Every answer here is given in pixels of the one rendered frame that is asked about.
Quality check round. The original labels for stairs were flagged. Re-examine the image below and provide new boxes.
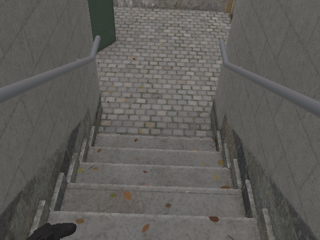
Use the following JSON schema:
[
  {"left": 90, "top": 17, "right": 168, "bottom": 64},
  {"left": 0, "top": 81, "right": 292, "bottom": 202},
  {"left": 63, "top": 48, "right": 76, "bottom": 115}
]
[{"left": 47, "top": 134, "right": 261, "bottom": 240}]

